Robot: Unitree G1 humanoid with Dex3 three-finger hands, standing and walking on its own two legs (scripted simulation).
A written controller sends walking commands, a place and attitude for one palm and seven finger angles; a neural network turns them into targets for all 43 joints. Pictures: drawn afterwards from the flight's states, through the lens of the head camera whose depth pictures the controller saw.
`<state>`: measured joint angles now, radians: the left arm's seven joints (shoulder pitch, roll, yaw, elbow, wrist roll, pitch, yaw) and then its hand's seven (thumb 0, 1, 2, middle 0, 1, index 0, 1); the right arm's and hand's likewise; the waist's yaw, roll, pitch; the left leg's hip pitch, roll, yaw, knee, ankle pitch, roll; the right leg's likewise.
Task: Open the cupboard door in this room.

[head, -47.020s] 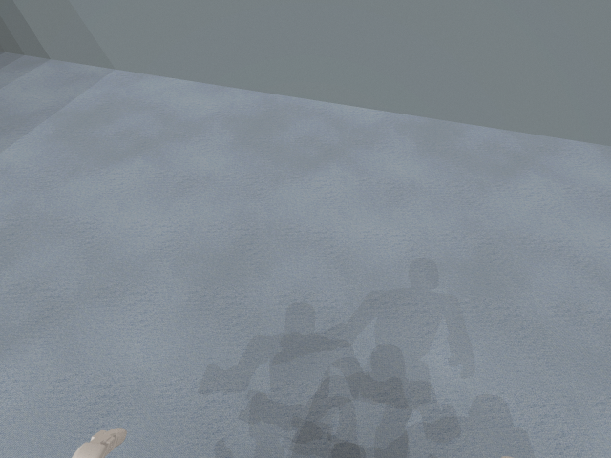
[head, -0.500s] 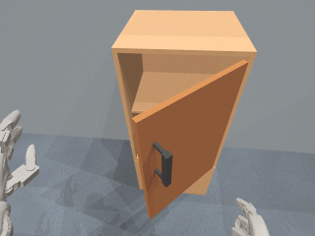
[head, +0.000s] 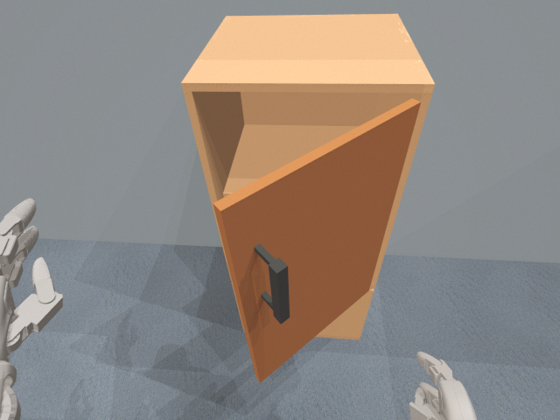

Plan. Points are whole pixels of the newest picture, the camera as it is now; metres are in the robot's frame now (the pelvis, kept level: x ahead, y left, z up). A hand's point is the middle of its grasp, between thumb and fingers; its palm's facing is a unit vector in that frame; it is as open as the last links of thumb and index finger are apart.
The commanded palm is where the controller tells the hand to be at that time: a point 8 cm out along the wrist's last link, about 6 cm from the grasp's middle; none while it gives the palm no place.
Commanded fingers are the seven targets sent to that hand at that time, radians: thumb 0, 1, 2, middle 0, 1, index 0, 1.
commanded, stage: step back with the hand held close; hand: left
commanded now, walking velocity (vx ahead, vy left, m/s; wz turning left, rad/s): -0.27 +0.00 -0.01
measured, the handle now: (272, 285) +0.31 +0.05 +0.03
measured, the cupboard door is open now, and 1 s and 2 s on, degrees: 44 44 44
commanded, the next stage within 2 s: stop stepping back and stand still in 1.42 s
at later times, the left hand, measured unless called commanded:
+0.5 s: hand (15, 349) +0.14 +0.28 +0.15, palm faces +0.38 -0.79 -0.49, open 7.4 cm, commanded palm +0.08 +0.32 +0.17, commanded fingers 0.00 0.90 0.90 -0.20 -0.30 -0.20 -0.30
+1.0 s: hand out of the picture +0.06 +0.30 +0.16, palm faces +0.42 -0.76 -0.49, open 7.4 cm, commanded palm +0.00 +0.34 +0.17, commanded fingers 0.00 0.90 0.90 -0.20 -0.30 -0.20 -0.30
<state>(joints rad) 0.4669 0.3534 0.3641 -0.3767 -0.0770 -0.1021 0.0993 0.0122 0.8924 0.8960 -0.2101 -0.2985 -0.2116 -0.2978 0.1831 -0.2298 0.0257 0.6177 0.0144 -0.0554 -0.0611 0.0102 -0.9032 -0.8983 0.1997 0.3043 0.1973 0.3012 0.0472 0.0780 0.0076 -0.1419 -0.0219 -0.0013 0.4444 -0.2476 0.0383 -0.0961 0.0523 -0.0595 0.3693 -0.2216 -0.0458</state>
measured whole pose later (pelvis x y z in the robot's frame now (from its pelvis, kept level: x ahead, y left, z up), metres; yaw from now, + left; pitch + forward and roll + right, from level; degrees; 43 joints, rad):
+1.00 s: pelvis -0.13 +0.03 -0.02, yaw +1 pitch +0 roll -4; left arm 0.54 0.46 0.47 -0.58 -0.03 -0.25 0.14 0.01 0.89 0.90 -0.21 -0.30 -0.22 -0.30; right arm 0.18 -0.22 -0.02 0.59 -0.01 -0.09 -0.07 0.01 -0.90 -0.90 0.20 0.30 0.20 0.30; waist -0.01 0.02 0.05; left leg -0.49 -0.02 0.01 0.59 -0.09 0.09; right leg -0.38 0.09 0.04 0.66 -0.28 0.01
